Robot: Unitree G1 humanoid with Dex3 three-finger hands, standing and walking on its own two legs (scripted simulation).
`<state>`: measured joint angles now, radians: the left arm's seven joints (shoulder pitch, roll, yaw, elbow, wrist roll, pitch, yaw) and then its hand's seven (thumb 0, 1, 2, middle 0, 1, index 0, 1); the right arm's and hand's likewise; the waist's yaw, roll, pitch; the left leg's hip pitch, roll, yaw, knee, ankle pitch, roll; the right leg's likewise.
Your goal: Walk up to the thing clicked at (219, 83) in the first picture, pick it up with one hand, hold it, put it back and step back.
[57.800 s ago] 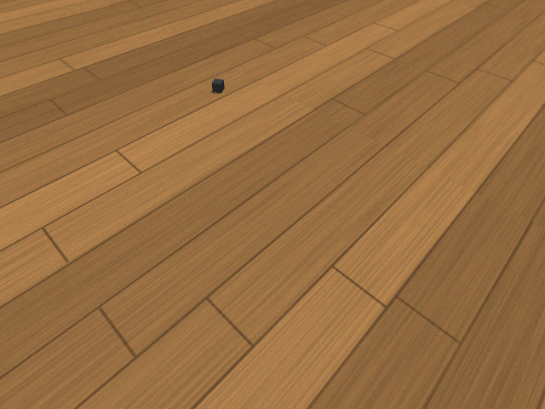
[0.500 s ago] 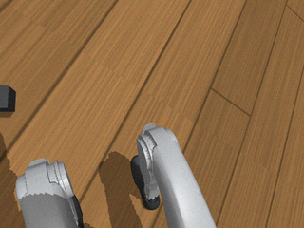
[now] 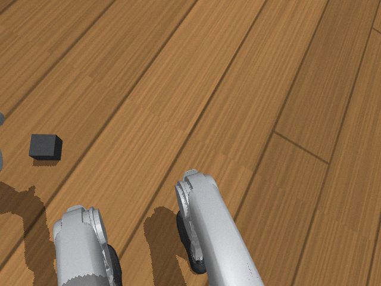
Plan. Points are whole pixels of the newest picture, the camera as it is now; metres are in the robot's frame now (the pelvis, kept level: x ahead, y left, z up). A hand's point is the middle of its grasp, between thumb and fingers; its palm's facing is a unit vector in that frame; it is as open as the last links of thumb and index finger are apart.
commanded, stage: go down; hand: left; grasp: from above
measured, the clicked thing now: (46, 147) +0.54 +0.25 -0.38
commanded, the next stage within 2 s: approach in 1.70 s
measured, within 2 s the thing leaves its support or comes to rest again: neither
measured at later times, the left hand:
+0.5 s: hand out of the picture +0.50 +0.30 +0.02, palm faces -0.04 -0.43 -0.90, open 13.7 cm
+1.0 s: hand out of the picture +0.50 +0.29 +0.04, palm faces -0.03 -0.43 -0.90, open 13.4 cm
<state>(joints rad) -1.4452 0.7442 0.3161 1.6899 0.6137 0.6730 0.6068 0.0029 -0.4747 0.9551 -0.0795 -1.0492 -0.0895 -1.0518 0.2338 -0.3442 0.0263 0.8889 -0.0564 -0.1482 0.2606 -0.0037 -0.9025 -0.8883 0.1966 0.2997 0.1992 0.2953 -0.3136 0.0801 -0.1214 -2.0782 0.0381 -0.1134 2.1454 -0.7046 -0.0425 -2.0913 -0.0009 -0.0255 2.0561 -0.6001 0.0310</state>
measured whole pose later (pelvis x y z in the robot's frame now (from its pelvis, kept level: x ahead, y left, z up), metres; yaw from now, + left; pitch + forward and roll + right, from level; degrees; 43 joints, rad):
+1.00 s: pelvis +0.01 +0.00 +0.09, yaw +1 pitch +36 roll -3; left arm -1.34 0.66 0.31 1.61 0.63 0.72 0.54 0.00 -0.41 0.89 -0.20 -0.93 -0.19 -0.95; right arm 0.22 -0.26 0.01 0.92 -0.04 -0.22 0.20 0.00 -0.91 -0.90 0.20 0.30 0.20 0.30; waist -0.25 0.07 -0.18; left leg -1.81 0.07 -0.08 1.86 -0.67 -0.04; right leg -1.83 0.01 -0.02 1.79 -0.58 0.02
